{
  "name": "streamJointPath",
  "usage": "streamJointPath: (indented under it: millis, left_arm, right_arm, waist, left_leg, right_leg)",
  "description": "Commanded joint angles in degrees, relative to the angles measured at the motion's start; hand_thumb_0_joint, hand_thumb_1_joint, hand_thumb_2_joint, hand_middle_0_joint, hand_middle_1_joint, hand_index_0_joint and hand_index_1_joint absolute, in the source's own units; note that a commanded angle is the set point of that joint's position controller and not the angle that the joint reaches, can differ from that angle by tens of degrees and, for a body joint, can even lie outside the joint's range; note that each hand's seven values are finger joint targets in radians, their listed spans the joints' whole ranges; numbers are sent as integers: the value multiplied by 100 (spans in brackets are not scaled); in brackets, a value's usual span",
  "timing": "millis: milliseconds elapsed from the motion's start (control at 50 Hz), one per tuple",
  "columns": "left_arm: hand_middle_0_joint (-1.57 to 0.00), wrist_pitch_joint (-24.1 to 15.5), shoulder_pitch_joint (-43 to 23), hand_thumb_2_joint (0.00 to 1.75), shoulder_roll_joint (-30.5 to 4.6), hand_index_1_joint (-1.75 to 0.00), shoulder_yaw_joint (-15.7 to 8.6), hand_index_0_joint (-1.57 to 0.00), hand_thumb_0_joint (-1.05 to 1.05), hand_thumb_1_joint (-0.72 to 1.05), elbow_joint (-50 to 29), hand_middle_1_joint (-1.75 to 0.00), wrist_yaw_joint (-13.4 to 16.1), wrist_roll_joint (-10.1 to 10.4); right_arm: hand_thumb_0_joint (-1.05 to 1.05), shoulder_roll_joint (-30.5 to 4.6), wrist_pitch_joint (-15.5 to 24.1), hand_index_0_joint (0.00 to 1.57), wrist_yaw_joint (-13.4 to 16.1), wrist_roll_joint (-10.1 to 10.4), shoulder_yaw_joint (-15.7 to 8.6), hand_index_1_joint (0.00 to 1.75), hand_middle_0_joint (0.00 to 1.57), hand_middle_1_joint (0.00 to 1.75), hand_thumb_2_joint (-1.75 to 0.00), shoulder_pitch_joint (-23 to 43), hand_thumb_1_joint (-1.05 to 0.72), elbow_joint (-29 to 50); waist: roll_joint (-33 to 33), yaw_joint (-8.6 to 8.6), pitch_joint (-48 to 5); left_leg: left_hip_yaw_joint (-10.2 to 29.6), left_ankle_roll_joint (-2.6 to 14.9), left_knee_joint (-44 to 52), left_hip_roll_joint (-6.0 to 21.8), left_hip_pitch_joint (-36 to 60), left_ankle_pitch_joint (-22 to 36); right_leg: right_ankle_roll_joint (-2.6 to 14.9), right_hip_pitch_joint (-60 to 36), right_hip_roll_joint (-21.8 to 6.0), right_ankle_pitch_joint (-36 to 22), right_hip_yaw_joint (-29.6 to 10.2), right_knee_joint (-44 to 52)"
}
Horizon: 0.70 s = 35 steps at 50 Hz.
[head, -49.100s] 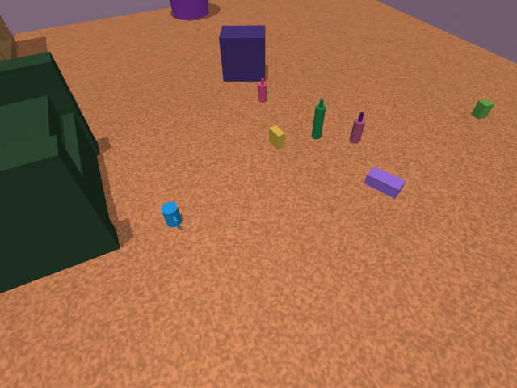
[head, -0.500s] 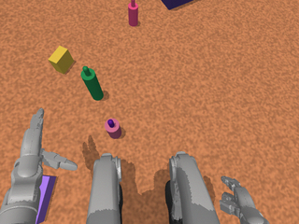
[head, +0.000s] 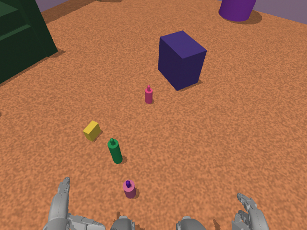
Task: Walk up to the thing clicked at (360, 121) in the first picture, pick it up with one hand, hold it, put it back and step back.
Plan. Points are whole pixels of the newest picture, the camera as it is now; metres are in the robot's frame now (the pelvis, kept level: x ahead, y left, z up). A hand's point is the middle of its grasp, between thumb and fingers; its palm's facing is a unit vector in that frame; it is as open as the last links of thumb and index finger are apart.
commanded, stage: home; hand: left
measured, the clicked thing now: (129, 187) +0.40 +0.12 -0.58
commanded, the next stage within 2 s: stand in 1.88 s
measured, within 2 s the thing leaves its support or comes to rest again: neither
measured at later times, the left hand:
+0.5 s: hand (77, 223) +0.17 +0.19 -0.02, palm faces +0.12 -0.95 -0.27, open 17.4 cm
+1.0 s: hand (79, 223) +0.17 +0.18 -0.02, palm faces +0.12 -0.95 -0.28, open 17.3 cm
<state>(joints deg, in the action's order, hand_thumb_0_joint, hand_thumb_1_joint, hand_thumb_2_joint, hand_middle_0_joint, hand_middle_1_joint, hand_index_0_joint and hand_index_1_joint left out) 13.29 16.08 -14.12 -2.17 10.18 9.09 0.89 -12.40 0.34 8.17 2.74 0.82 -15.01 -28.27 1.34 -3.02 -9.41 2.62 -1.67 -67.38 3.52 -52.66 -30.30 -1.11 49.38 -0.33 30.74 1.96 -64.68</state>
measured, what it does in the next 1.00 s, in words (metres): stands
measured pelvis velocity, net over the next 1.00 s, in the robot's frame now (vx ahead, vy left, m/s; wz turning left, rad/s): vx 0.00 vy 0.00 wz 0.01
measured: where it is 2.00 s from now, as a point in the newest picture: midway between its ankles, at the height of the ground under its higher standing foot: outside the picture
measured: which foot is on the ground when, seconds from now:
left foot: down 0.00-1.00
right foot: down 0.00-1.00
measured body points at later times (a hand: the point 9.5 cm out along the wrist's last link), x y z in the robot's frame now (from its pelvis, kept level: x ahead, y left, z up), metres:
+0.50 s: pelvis +0.00 +0.01 +0.03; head +0.02 +0.01 +0.48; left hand +0.16 +0.24 +0.00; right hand +0.18 -0.23 -0.03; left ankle +0.02 +0.13 -0.65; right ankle +0.01 -0.14 -0.65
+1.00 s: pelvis +0.00 +0.00 +0.04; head +0.02 +0.00 +0.49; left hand +0.16 +0.23 +0.00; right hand +0.17 -0.24 -0.03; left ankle +0.02 +0.13 -0.65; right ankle +0.01 -0.14 -0.65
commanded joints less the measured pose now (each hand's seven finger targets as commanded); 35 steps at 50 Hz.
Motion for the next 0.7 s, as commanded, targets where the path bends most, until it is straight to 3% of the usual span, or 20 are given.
streamJointPath:
  millis: [0, 60, 160, 220, 280, 360, 420, 500, 520, 680]
  left_arm:
    - [-5, -50, 255, 7, -520, -6, -57, -5, 0, -52, -1668, -6, 143, -18]
    - [-5, 57, 777, 5, -435, -5, -1, -5, 0, -56, -1967, -5, 133, -22]
    - [-5, 56, 969, 4, -386, -5, 22, -5, 0, -58, -2348, -5, 56, -39]
    - [-5, 48, 1130, 5, -354, -5, 15, -5, 0, -56, -2401, -5, 15, -56]
    - [-5, 16, 1013, 7, -304, -6, 8, -5, 0, -52, -2186, -6, -13, -90]
    - [-5, -58, 828, 8, -282, -6, 6, -5, 0, -51, -2388, -6, -29, -107]
    - [-5, -36, 898, 6, -365, -6, -65, -5, 0, -54, -2532, -6, 0, -112]
    - [-5, 1, 1011, 8, -329, -6, -39, -5, 0, -51, -2215, -6, -7, -85]
    - [-5, -20, 1004, 7, -276, -6, -10, -5, 0, -53, -2225, -6, -17, -95]
    - [-5, -63, 1067, 7, -278, -6, -36, -5, 0, -53, -2130, -6, -42, -98]
  right_arm:
    - [0, -676, 392, 20, 185, -28, -270, 30, 20, 30, -90, 175, -90, 924]
    - [0, -639, 499, 20, 236, -57, -250, 30, 20, 30, -90, 200, -90, 1015]
    - [0, -633, 660, 20, 270, -101, -227, 30, 20, 30, -90, 249, -90, 1140]
    - [0, -646, 745, 20, 281, -146, -236, 30, 20, 30, -90, 196, -90, 1139]
    - [0, -616, 817, 20, 278, -184, -213, 30, 20, 30, -90, 218, -90, 1085]
    - [0, -624, 893, 20, 282, -226, -232, 30, 20, 30, -90, 174, -90, 1049]
    - [0, -594, 934, 20, 290, -231, -208, 30, 20, 30, -90, 181, -90, 971]
    - [0, -617, 934, 20, 284, -218, -181, 30, 20, 30, -90, 323, -90, 1013]
    - [0, -604, 935, 20, 288, -232, -197, 30, 20, 30, -90, 280, -90, 997]
    - [0, -597, 967, 20, 259, -229, -203, 30, 20, 30, -90, 286, -90, 954]
  waist:
    - [331, 29, -848]
    - [211, 101, -507]
    - [49, 89, -49]
    - [-144, 66, -223]
    - [-136, 57, -55]
    - [137, 63, -304]
    - [412, 160, -456]
    - [129, 166, -100]
    - [130, 115, -171]
    - [118, 201, -165]
  left_leg:
    - [-179, 167, 1511, -219, 1562, 1254]
    - [-126, 162, 1781, -202, 1665, 1141]
    - [-149, 172, 2050, -213, 1724, 902]
    - [-198, 181, 1940, -228, 1893, 1389]
    - [-207, 181, 1953, -243, 1868, 1297]
    - [-227, 151, 2003, -259, 2099, 1359]
    - [-167, 108, 2048, -244, 2221, 1576]
    - [-189, 145, 2074, -267, 2044, 1403]
    - [-193, 147, 2056, -265, 2050, 1396]
    - [-221, 148, 2131, -274, 2050, 1211]
  right_leg:
    - [137, -1099, 136, -1349, 133, 1418]
    - [147, -1185, 177, -1192, 211, 1599]
    - [120, -1280, 193, -952, 252, 1851]
    - [98, -1499, 168, -1378, 210, 1884]
    - [93, -1494, 147, -1300, 186, 1913]
    - [112, -1605, 146, -1358, 165, 1905]
    - [149, -1743, 157, -1505, 197, 1860]
    - [121, -1685, 159, -1360, 204, 2012]
    - [118, -1696, 157, -1371, 191, 2013]
    - [123, -1706, 158, -1200, 188, 2067]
